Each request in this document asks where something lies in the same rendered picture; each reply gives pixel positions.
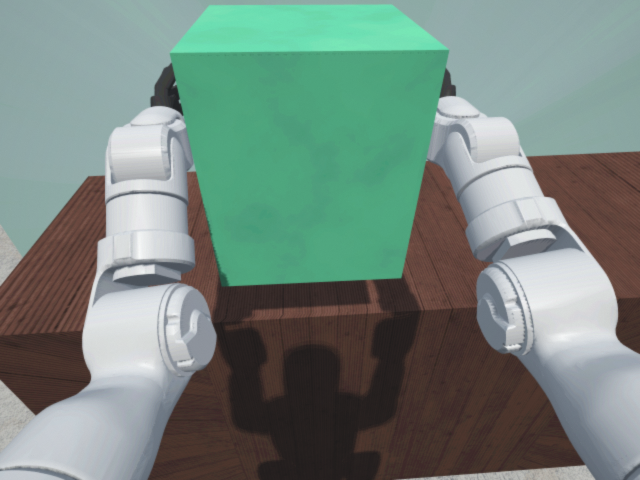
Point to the right robot forearm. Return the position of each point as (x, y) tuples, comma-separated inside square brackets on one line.
[(505, 209)]

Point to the robot left upper arm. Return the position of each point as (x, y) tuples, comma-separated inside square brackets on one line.
[(141, 346)]

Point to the pedestal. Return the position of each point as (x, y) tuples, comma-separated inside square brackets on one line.
[(381, 379)]

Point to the robot right upper arm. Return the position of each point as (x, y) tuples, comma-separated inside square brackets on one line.
[(556, 312)]

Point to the left robot hand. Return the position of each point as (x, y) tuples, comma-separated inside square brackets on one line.
[(165, 93)]

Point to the left robot forearm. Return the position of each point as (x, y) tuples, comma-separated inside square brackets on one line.
[(146, 198)]

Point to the right robot hand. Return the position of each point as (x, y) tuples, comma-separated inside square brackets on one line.
[(447, 89)]

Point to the carton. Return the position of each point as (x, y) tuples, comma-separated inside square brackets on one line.
[(309, 127)]

